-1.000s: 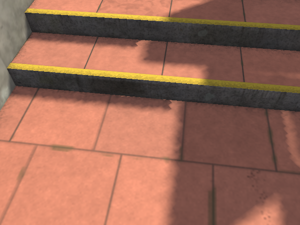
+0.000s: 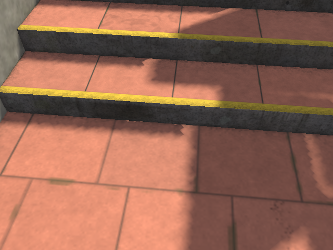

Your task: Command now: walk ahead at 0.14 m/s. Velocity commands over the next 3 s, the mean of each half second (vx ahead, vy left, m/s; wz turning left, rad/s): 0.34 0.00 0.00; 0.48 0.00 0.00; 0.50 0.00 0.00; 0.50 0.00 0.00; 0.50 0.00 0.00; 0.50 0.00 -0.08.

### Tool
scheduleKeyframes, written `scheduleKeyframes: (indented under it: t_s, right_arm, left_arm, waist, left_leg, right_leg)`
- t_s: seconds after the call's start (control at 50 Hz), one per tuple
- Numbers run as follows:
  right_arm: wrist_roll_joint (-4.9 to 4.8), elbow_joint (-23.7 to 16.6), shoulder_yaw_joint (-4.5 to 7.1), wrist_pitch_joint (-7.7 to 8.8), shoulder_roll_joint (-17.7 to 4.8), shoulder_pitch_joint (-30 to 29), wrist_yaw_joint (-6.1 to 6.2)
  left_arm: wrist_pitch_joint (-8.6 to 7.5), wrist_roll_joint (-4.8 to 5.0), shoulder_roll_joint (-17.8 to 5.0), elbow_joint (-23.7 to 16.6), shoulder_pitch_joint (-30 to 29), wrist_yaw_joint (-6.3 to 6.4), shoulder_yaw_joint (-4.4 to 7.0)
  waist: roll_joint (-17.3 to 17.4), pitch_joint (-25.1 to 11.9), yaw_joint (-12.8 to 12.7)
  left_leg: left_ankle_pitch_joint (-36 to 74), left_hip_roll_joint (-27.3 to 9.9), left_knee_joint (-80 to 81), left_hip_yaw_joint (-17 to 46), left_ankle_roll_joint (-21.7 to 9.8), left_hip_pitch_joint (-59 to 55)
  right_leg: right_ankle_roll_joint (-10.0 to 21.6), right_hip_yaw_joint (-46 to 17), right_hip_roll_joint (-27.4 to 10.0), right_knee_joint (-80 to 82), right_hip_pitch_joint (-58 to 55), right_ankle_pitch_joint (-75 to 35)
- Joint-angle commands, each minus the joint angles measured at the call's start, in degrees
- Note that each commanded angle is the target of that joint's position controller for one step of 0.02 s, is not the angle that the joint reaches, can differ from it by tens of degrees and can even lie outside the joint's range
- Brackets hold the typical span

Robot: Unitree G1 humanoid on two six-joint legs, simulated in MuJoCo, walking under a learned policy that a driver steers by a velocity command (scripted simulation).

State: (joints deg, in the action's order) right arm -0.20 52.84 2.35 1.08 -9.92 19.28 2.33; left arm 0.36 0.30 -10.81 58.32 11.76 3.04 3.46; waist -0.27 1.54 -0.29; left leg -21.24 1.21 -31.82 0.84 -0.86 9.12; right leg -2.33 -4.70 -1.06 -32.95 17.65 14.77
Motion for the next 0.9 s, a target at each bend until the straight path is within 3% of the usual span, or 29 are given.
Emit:
scheduleKeyframes:
  t_s: [0.02,0.04,0.08,0.12,0.16,0.18,0.2,0.22,0.24,0.26,0.28,0.32,0.38,0.44,0.52,0.58,0.62,0.64,0.66,0.68,0.7,0.72,0.74,0.76,0.78,0.8,0.82,0.86,0.9]
  right_arm:
    - [-0.96,-1.2,2.43,0.4,-10.2,5.7,0.49]
    - [-1.26,-1.2,3.01,0.9,-12.1,5.5,0.54]
    - [-1.11,-1.4,2.95,2.04,-11.8,3.5,0.59]
    - [-1.67,-1.7,2.63,2.38,-10.9,0.5,0.03]
    - [-2.11,-1.8,2.43,2.22,-10.6,-1.6,-0.43]
    - [-1.71,-2.6,1.74,2.63,-8.5,-3.3,-0.58]
    - [-1.48,-4.7,1.02,3.57,-5.0,-2.9,-0.44]
    - [-2.33,-5.5,1.35,4.34,-6.3,-3.8,-0.57]
    - [-3.15,-5.5,1.56,4.87,-7.4,-4.0,-1.12]
    - [-2.89,-4.9,1.56,5.21,-7.7,-4.3,-1.51]
    - [-2.18,-4.8,1.96,5.4,-8.2,-5.0,-1.55]
    - [-1.19,-4.3,2.55,4.92,-8.7,-5.4,-2.11]
    - [-0.88,-5.6,2.05,3.96,-6.7,-9.8,-2.62]
    - [-0.91,-8.5,1.02,3.88,-5.3,-17.8,-2.86]
    - [-1.4,-10.6,0.46,4.08,-6.0,-24.2,-3.82]
    - [-1.47,-12.0,0.52,4.54,-7.3,-26.4,-4.68]
    - [-1.31,-11.6,1.44,4.8,-9.6,-22.8,-4.86]
    - [-1.34,-9.9,2.52,4.75,-11.5,-16.4,-4.63]
    - [-1.56,-6.5,3.95,4.47,-14.1,-5.3,-4.16]
    - [-0.83,-4.3,5.11,4.12,-18.9,5.4,-3.35]
    - [-0.23,-3.1,4.88,4.2,-20.4,7.0,-4.16]
    - [-0.49,-3.4,3.44,4.43,-14.7,4.1,-4.25]
    - [-0.65,-4.1,2.73,4.73,-12.4,-1.4,-4.11]
    - [-0.42,-5.1,2.24,5.06,-11.4,-6.4,-4.21]
    - [0.22,-5.2,1.94,5.42,-10.1,-9.0,-4.48]
    - [0.81,-4.8,1.5,5.72,-8.8,-9.9,-4.66]
    - [0.74,-4.2,1.38,5.85,-8.2,-9.7,-4.77]
    - [0.42,-2.8,1.45,6.08,-9.2,-8.0,-4.41]
    - [0.45,-1.8,1.72,5.98,-10.9,-5.9,-3.61]
  left_arm:
    - [-1.22,0.73,-5.2,-2.3,-2.1,-0.07,0.94]
    - [-2.31,1.1,-4.7,-3.6,-4.3,-0.52,0.67]
    - [-4.25,1.74,-4.8,-4.5,-5.7,-1.6,0.62]
    - [-5.56,2.07,-4.3,-3.4,-2.4,-2.6,0.57]
    - [-5.75,1.25,-5.2,1.8,8.7,-2.95,1.73]
    - [-5.8,0.86,-7.9,3.3,16.0,-2.83,2.71]
    - [-5.98,0.96,-14.8,3.7,22.7,-2.99,4.02]
    - [-6.65,-0.04,-11.6,3.4,21.0,-3.39,2.44]
    - [-7.09,0.1,-9.1,1.5,14.9,-3.44,1.41]
    - [-7.24,0.06,-7.9,0.0,10.8,-3.65,0.82]
    - [-7.21,0.05,-7.7,-0.8,8.5,-3.87,0.44]
    - [-6.69,-0.29,-5.6,-0.4,9.7,-3.79,-0.5]
    - [-6.0,-0.38,-7.2,0.4,13.6,-2.88,-0.57]
    - [-5.56,-0.62,-9.3,-0.4,13.7,-2.16,-0.35]
    - [-5.47,0.45,-10.1,0.2,16.5,-1.95,-0.07]
    - [-5.08,0.85,-10.7,0.4,16.2,-1.89,0.38]
    - [-4.68,0.63,-12.1,-0.1,14.7,-1.93,0.89]
    - [-4.27,0.35,-12.6,-0.4,13.6,-1.95,1.04]
    - [-3.91,-0.11,-11.8,-1.0,12.9,-1.97,0.72]
    - [-3.96,-1.33,-9.1,-2.7,14.0,-2.0,-0.35]
    - [-5.38,-0.15,-0.4,-2.2,22.0,-2.77,-2.55]
    - [-6.88,1.65,-7.1,-2.4,16.5,-3.05,-0.98]
    - [-7.71,2.76,-10.3,-4.7,10.0,-3.1,-0.1]
    - [-7.96,2.34,-10.4,-5.5,7.0,-2.56,-0.05]
    - [-7.63,1.35,-10.0,-5.7,6.0,-2.15,0.42]
    - [-6.85,1.0,-9.0,-5.6,7.5,-2.16,0.53]
    - [-6.13,0.99,-7.7,-5.6,8.4,-2.18,0.47]
    - [-5.08,0.87,-7.0,-6.4,7.1,-2.06,0.48]
    - [-4.7,0.25,-7.8,-8.4,2.1,-2.0,0.64]
  waist:
    - [8.4,5.4,2.4]
    - [11.2,8.3,3.0]
    - [10.9,11.5,2.3]
    - [9.2,9.9,-0.3]
    - [5.7,4.6,-4.6]
    - [-1.7,1.7,-7.7]
    - [-17.8,-1.8,-8.2]
    - [-14.7,-1.6,-6.6]
    - [-8.9,3.0,-4.0]
    - [-5.6,3.9,-2.8]
    - [-3.8,4.6,-1.7]
    - [-4.2,3.6,-1.2]
    - [-3.6,3.7,-2.1]
    - [-3.5,4.9,-3.4]
    - [-3.9,6.6,-4.4]
    - [-4.1,6.8,-3.3]
    - [-5.8,3.1,-0.1]
    - [-6.7,-1.2,3.6]
    - [-6.2,-7.7,8.6]
    - [2.7,-16.7,10.9]
    - [18.8,-25.9,5.5]
    - [12.6,-19.9,7.0]
    - [9.2,-11.0,5.9]
    - [2.9,-7.3,3.8]
    - [1.7,-4.8,1.9]
    - [3.3,-4.6,-0.2]
    - [4.1,-4.2,-1.0]
    - [3.9,-1.9,-1.6]
    - [2.6,0.4,-0.9]
  left_leg:
    - [-26.4,-9.9,18.2,14.5,-7.7,7.4]
    - [-29.2,-15.7,21.7,22.0,-10.9,7.7]
    - [-22.4,-19.4,23.0,25.5,-13.2,6.4]
    - [-14.2,-16.4,19.8,19.0,-10.7,5.9]
    - [-4.0,-9.9,11.6,10.3,-7.5,13.1]
    - [4.8,-5.3,-3.6,4.2,-4.6,18.1]
    - [-2.3,1.7,-23.0,-2.6,-0.6,30.0]
    - [-9.8,0.9,-35.2,4.0,-1.2,34.9]
    - [-5.6,-2.8,-40.4,5.6,-2.7,38.9]
    - [0.1,-5.2,-40.3,4.8,-3.8,39.0]
    - [4.8,-6.9,-37.3,4.1,-4.1,38.4]
    - [9.8,-8.4,-32.3,2.3,-3.2,34.2]
    - [13.7,-8.3,-25.8,-0.4,-0.6,35.6]
    - [19.7,-7.3,-13.6,-1.5,0.7,33.4]
    - [24.1,-5.7,-4.5,-2.1,0.1,29.9]
    - [21.9,-5.1,-0.4,-1.6,-2.1,28.3]
    - [18.4,-2.6,0.7,-3.2,-4.0,20.1]
    - [17.0,-0.5,0.6,-4.7,-5.4,11.4]
    - [16.9,-0.1,0.3,-4.6,-7.1,-3.0]
    - [14.0,-12.6,-0.7,10.7,-10.7,-22.0]
    - [-2.6,-24.2,11.1,40.5,-19.5,-35.5]
    - [-6.6,-22.1,16.5,42.3,-16.7,-30.6]
    - [-2.5,-20.5,17.0,32.7,-14.0,-21.9]
    - [5.7,-18.8,18.1,25.5,-12.9,-12.7]
    - [11.5,-16.7,19.5,20.0,-12.3,-5.6]
    - [13.8,-14.9,21.0,16.5,-11.9,-1.7]
    - [14.5,-14.0,22.5,14.4,-12.2,0.3]
    - [16.7,-13.5,24.8,11.0,-13.0,3.1]
    - [18.6,-13.5,26.3,9.3,-13.5,2.8]
  right_leg:
    - [2.1,7.5,4.5,-6.7,4.8,13.3]
    - [2.9,7.1,2.6,-11.5,8.6,10.7]
    - [5.0,4.6,-1.1,-14.4,13.5,11.3]
    - [6.5,6.0,-1.2,-4.3,6.8,11.0]
    - [5.2,9.0,3.2,4.0,-13.9,-0.7]
    - [7.1,-1.7,-3.1,9.3,-21.7,2.7]
    - [15.1,-27.5,-16.8,19.6,-29.7,10.0]
    - [19.4,-39.5,-21.7,24.3,-26.8,16.4]
    - [18.4,-34.0,-21.2,23.8,-23.6,19.0]
    - [16.1,-26.6,-18.2,24.3,-21.1,17.1]
    - [14.3,-20.8,-15.9,25.0,-19.2,11.4]
    - [12.0,-11.4,-12.1,25.7,-17.4,-0.4]
    - [12.9,-5.5,-10.7,26.3,-17.5,-11.7]
    - [12.7,-2.2,-10.1,27.6,-14.6,-14.4]
    - [12.7,-0.2,-11.5,28.2,-15.4,-14.1]
    - [11.6,0.7,-13.6,25.4,-20.2,-18.7]
    - [10.4,1.7,-13.9,19.2,-22.1,-34.3]
    - [9.5,3.2,-12.6,11.3,-21.7,-44.7]
    - [7.8,5.1,-9.8,-1.2,-16.4,-46.5]
    - [6.0,7.0,-5.6,-21.3,-1.8,-26.1]
    - [3.5,1.6,5.1,-39.2,16.3,16.5]
    - [4.8,-3.8,2.2,-45.6,22.4,16.6]
    - [5.8,-1.6,-0.7,-45.9,25.6,11.2]
    - [6.0,-0.4,-4.0,-43.3,22.8,5.2]
    - [5.9,-0.1,-6.0,-40.2,19.8,1.9]
    - [6.0,-0.7,-7.5,-38.2,16.2,0.0]
    - [5.9,-0.5,-7.9,-36.4,14.9,-0.5]
    - [5.0,0.4,-8.6,-32.9,16.3,-1.8]
    - [3.6,0.8,-9.1,-27.1,21.0,-6.9]
